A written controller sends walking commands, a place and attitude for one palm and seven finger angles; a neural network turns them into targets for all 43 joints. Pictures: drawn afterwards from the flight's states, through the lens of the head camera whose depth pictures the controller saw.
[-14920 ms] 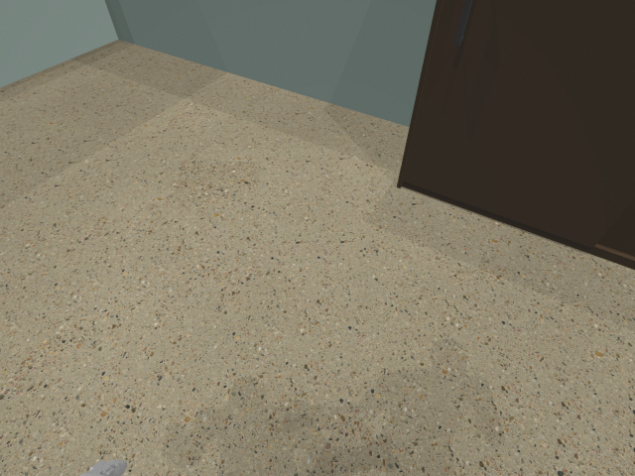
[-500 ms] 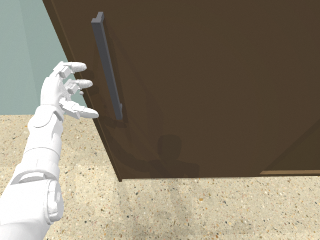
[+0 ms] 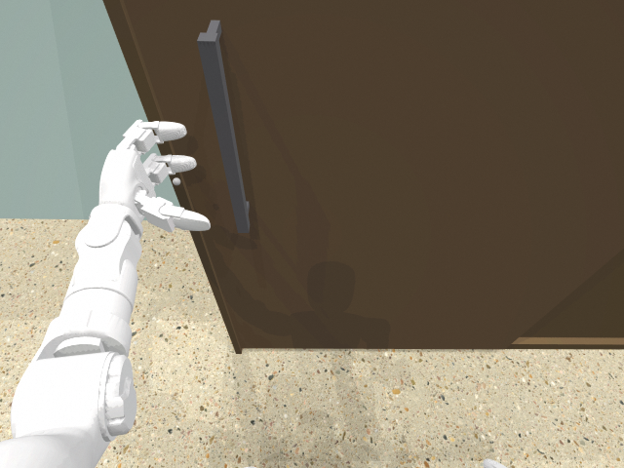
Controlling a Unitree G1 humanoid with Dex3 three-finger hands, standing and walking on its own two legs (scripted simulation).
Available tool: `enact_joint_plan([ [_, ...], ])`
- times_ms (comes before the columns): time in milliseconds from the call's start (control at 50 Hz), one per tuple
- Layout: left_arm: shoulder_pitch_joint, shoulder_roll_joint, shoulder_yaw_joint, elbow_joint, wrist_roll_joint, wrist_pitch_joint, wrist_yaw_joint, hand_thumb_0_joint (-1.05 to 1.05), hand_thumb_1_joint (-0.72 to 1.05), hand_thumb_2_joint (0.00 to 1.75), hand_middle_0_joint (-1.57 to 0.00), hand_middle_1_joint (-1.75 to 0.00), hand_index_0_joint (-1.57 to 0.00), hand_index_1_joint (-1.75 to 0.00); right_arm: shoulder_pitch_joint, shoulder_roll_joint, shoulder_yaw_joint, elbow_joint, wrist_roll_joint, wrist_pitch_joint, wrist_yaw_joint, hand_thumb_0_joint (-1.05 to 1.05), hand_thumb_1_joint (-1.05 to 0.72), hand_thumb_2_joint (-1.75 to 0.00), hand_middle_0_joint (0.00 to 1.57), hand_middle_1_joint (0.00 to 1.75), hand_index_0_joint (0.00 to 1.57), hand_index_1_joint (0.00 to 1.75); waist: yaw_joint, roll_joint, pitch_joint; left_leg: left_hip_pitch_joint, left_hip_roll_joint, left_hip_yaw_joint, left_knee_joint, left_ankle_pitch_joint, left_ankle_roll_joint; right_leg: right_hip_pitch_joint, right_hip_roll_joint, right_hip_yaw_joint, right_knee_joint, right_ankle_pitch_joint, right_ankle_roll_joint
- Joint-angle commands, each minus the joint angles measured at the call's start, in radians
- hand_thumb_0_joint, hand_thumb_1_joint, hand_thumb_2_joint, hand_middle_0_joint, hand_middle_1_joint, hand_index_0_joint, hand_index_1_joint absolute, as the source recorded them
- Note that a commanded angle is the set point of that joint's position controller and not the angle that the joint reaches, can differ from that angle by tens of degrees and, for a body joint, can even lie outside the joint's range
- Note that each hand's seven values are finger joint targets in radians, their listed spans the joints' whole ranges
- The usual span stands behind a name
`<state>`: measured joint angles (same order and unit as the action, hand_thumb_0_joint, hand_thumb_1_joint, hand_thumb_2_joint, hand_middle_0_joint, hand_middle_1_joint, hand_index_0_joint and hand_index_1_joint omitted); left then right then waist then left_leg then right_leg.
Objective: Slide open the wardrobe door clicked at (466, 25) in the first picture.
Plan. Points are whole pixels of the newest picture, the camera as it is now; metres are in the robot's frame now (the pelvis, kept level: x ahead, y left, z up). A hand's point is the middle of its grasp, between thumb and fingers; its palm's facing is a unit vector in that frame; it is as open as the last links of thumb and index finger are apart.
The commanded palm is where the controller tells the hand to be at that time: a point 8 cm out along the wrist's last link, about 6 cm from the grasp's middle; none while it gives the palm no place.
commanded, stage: move the hooked fingers beside the handle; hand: left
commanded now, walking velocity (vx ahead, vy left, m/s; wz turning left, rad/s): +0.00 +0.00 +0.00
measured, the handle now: (232, 147) +0.51 +0.11 +0.13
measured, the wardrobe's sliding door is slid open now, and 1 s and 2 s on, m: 0.00 0.00 0.00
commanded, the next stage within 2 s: feel for the door with the fingertips in 0.14 s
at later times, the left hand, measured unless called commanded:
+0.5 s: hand (195, 184) +0.44 +0.15 +0.12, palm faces -0.02 -1.00 +0.01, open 14.0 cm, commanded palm +0.41 +0.20 +0.13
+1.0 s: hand (206, 173) +0.45 +0.14 +0.13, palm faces +0.01 -1.00 -0.01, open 14.0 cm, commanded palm +0.43 +0.19 +0.13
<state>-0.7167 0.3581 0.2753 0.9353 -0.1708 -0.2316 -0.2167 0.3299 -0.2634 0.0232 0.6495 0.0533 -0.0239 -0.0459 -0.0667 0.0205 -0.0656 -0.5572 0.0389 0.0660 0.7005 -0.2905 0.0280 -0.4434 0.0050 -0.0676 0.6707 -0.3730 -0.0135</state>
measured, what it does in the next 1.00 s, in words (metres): stands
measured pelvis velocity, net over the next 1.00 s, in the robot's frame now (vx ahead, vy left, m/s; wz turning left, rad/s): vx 0.00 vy -0.02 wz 0.01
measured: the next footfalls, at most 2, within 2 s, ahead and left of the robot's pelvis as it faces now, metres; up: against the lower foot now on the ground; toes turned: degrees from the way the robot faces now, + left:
none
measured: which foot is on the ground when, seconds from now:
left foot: down 0.00-1.00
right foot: down 0.00-1.00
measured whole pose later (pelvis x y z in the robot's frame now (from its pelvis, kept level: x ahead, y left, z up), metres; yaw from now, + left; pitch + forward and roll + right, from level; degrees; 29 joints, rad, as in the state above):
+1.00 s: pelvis +0.00 -0.02 +0.00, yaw +0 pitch +8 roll -1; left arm -0.78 0.33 0.25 1.01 -0.16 -0.25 -0.16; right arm 0.36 -0.27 0.01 0.67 0.05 -0.02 -0.04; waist -0.08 0.03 -0.06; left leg -0.56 0.05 0.05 0.69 -0.28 0.01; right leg -0.45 0.02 -0.08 0.68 -0.37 -0.04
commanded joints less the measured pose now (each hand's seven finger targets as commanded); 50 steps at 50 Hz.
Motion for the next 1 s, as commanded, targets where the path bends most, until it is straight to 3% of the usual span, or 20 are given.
enact_joint_plan([
  [0,-0.447,0.184,0.004,-0.264,-0.015,-0.077,0.006,0.0,-0.5,0.3,-0.3,-1.2,-0.3,-1.2,0.046,-0.151,-0.058,-0.096,0.0,-0.032,-0.009,0.0,-0.9,-0.9,0.2,0.3,0.2,0.3,-0.012,0.06,-0.366,0.392,-0.018,-0.094,-0.047,0.283,0.005,-0.043,0.036,0.024,-0.072,0.328,-0.007],
  [20,-0.457,0.165,-0.009,-0.269,-0.018,-0.075,0.006,0.0,-0.5,0.3,-0.3,-1.2,-0.3,-1.2,0.046,-0.151,-0.059,-0.094,-0.001,-0.033,-0.007,0.0,-0.9,-0.9,0.2,0.3,0.2,0.3,-0.015,0.054,-0.36,0.396,-0.015,-0.1,-0.049,0.276,0.002,-0.054,0.038,0.019,-0.072,0.316,-0.007],
  [60,-0.412,0.198,0.027,-0.234,-0.024,-0.064,0.012,0.0,-0.5,0.3,-0.3,-1.2,-0.3,-1.2,0.053,-0.157,-0.061,-0.092,-0.002,-0.029,-0.008,0.0,-0.9,-0.9,0.2,0.3,0.2,0.3,-0.011,0.003,-0.335,0.359,-0.019,-0.094,-0.046,0.273,0.01,-0.029,0.04,0.019,-0.077,0.327,-0.007],
  [160,-0.371,0.236,0.057,-0.252,-0.025,-0.05,0.011,0.0,-0.5,0.3,-0.3,-1.2,-0.3,-1.2,0.046,-0.158,-0.057,-0.107,-0.001,-0.022,-0.011,0.0,-0.9,-0.9,0.2,0.3,0.2,0.3,0.006,-0.009,-0.322,0.312,-0.026,-0.078,-0.056,0.246,0.015,0.018,0.034,0.029,-0.085,0.341,-0.005],
  [200,-0.424,0.227,0.037,-0.29,-0.021,-0.058,0.01,0.0,-0.5,0.3,-0.3,-1.2,-0.3,-1.2,0.033,-0.152,-0.055,-0.108,0.001,-0.021,-0.013,0.0,-0.9,-0.9,0.2,0.3,0.2,0.3,-0.007,0.03,-0.322,0.324,-0.026,-0.076,-0.057,0.237,0.014,0.002,0.033,0.035,-0.086,0.34,-0.002],
  [220,-0.42,0.237,0.047,-0.281,-0.019,-0.06,0.008,0.0,-0.5,0.3,-0.3,-1.2,-0.3,-1.2,0.039,-0.153,-0.058,-0.104,0.001,-0.02,-0.015,0.0,-0.9,-0.9,0.2,0.3,0.2,0.3,-0.008,0.007,-0.324,0.325,-0.025,-0.08,-0.056,0.228,0.014,-0.001,0.034,0.035,-0.088,0.329,-0.002],
  [260,-0.456,0.175,-0.006,-0.299,-0.03,-0.071,0.003,0.0,-0.5,0.3,-0.3,-1.2,-0.3,-1.2,0.038,-0.148,-0.057,-0.104,0.004,-0.026,-0.015,0.0,-0.9,-0.9,0.2,0.3,0.2,0.3,-0.023,0.023,-0.32,0.341,-0.026,-0.082,-0.054,0.227,0.015,-0.011,0.036,0.031,-0.092,0.318,-0.004],
  [320,-0.443,0.117,-0.047,-0.312,-0.033,-0.07,0.004,0.0,-0.5,0.3,-0.3,-1.2,-0.3,-1.2,0.035,-0.146,-0.063,-0.092,0.004,-0.035,-0.01,0.0,-0.9,-0.9,0.2,0.3,0.2,0.3,-0.025,0.06,-0.349,0.397,-0.021,-0.092,-0.048,0.252,0.007,-0.047,0.039,0.025,-0.088,0.317,-0.006],
  [400,-0.417,0.113,-0.036,-0.251,-0.034,-0.043,0.029,0.0,-0.5,0.3,-0.3,-1.2,-0.3,-1.2,0.035,-0.148,-0.062,-0.08,0.001,-0.035,-0.005,0.0,-0.9,-0.9,0.2,0.3,0.2,0.3,-0.022,0.004,-0.302,0.343,-0.026,-0.085,-0.053,0.212,0.011,-0.045,0.037,0.025,-0.096,0.303,-0.002],
  [420,-0.44,0.138,-0.021,-0.26,-0.027,-0.044,0.038,0.0,-0.5,0.3,-0.3,-1.2,-0.3,-1.2,0.039,-0.151,-0.062,-0.078,0.0,-0.034,-0.005,0.0,-0.9,-0.9,0.2,0.3,0.2,0.3,-0.019,-0.007,-0.302,0.327,-0.026,-0.086,-0.058,0.195,0.011,-0.036,0.035,0.025,-0.095,0.293,-0.002],
  [520,-0.396,0.11,-0.022,-0.343,-0.011,-0.066,0.083,0.0,-0.5,0.3,-0.3,-1.2,-0.3,-1.2,0.028,-0.138,-0.065,-0.098,-0.006,-0.041,0.011,0.0,-0.9,-0.9,0.2,0.3,0.2,0.3,0.008,0.022,-0.375,0.371,-0.028,-0.081,-0.05,0.267,0.007,0.001,0.037,0.026,-0.075,0.354,-0.005],
  [560,-0.373,0.101,-0.03,-0.3,-0.009,-0.06,0.092,0.0,-0.5,0.3,-0.3,-1.2,-0.3,-1.2,0.031,-0.139,-0.06,-0.096,-0.007,-0.037,0.011,0.0,-0.9,-0.9,0.2,0.3,0.2,0.3,-0.003,-0.04,-0.317,0.316,-0.03,-0.075,-0.052,0.237,0.014,0.014,0.037,0.026,-0.085,0.351,-0.002],
  [640,-0.467,0.172,0.011,-0.286,0.014,-0.059,0.109,0.0,-0.5,0.3,-0.3,-1.2,-0.3,-1.2,0.027,-0.138,-0.058,-0.092,-0.006,-0.028,0.001,0.0,-0.9,-0.9,0.2,0.3,0.2,0.3,-0.007,-0.021,-0.298,0.279,-0.035,-0.065,-0.064,0.175,0.015,0.022,0.028,0.046,-0.096,0.325,0.004],
  [700,-0.513,0.145,-0.015,-0.293,0.018,-0.085,0.109,0.0,-0.5,0.3,-0.3,-1.2,-0.3,-1.2,0.025,-0.131,-0.056,-0.087,-0.007,-0.031,-0.003,0.0,-0.9,-0.9,0.2,0.3,0.2,0.3,-0.017,0.026,-0.331,0.321,-0.035,-0.065,-0.057,0.187,0.013,0.009,0.029,0.049,-0.095,0.327,0.001],
  [740,-0.503,0.121,-0.029,-0.248,0.008,-0.091,0.099,0.0,-0.5,0.3,-0.3,-1.2,-0.3,-1.2,0.031,-0.131,-0.057,-0.078,-0.007,-0.035,-0.002,0.0,-0.9,-0.9,0.2,0.3,0.2,0.3,-0.023,0.009,-0.32,0.32,-0.034,-0.066,-0.054,0.189,0.013,-0.002,0.032,0.047,-0.097,0.333,0.002],
  [780,-0.5,0.142,-0.014,-0.196,0.005,-0.09,0.087,0.0,-0.5,0.3,-0.3,-1.2,-0.3,-1.2,0.043,-0.138,-0.057,-0.071,-0.006,-0.034,-0.003,0.0,-0.9,-0.9,0.2,0.3,0.2,0.3,-0.024,-0.04,-0.315,0.287,-0.036,-0.066,-0.055,0.175,0.017,0.012,0.031,0.048,-0.098,0.336,0.006],
  [820,-0.482,0.172,0.012,-0.166,0.001,-0.083,0.073,0.0,-0.5,0.3,-0.3,-1.2,-0.3,-1.2,0.049,-0.142,-0.058,-0.072,-0.006,-0.031,-0.004,0.0,-0.9,-0.9,0.2,0.3,0.2,0.3,-0.015,-0.042,-0.322,0.261,-0.04,-0.056,-0.054,0.176,0.02,0.04,0.026,0.059,-0.1,0.359,0.008],
  [880,-0.517,0.174,0.002,-0.139,0.002,-0.081,0.061,0.0,-0.5,0.3,-0.3,-1.2,-0.3,-1.2,0.054,-0.143,-0.055,-0.073,-0.004,-0.026,-0.005,0.0,-0.9,-0.9,0.2,0.3,0.2,0.3,-0.027,-0.039,-0.299,0.239,-0.044,-0.055,-0.053,0.158,0.023,0.029,0.023,0.062,-0.104,0.349,0.011],
  [920,-0.542,0.15,-0.015,-0.146,0.0,-0.089,0.056,0.0,-0.5,0.3,-0.3,-1.2,-0.3,-1.2,0.061,-0.14,-0.058,-0.072,-0.006,-0.027,-0.003,0.0,-0.9,-0.9,0.2,0.3,0.2,0.3,-0.031,-0.025,-0.317,0.256,-0.044,-0.057,-0.049,0.167,0.022,0.019,0.026,0.059,-0.1,0.351,0.009],
  [980,-0.554,0.174,0.004,-0.143,0.002,-0.106,0.057,0.0,-0.5,0.3,-0.3,-1.2,-0.3,-1.2,0.075,-0.146,-0.064,-0.061,-0.007,-0.023,-0.003,0.0,-0.9,-0.9,0.2,0.3,0.2,0.3,-0.034,-0.011,-0.348,0.279,-0.04,-0.064,-0.038,0.191,0.02,0.004,0.029,0.055,-0.09,0.354,0.007],
])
